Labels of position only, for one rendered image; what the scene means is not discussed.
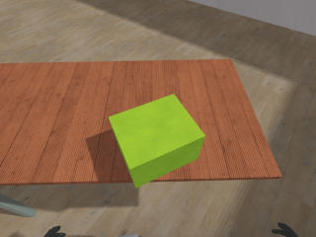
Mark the carton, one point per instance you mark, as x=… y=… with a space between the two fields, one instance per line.
x=156 y=138

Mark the robot left hand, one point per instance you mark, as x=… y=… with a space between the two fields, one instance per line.
x=52 y=232

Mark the robot right hand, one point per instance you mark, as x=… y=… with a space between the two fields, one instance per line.
x=286 y=230

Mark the table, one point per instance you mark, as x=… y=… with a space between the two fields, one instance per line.
x=55 y=127

